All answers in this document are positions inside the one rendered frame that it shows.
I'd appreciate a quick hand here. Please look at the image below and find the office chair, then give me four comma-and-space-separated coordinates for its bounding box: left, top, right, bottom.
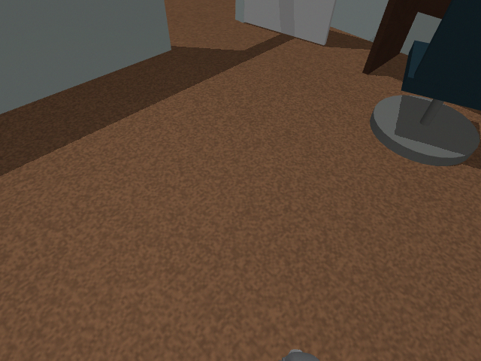
370, 0, 481, 166

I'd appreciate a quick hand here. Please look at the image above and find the desk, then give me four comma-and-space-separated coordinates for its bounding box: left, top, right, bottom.
362, 0, 452, 74

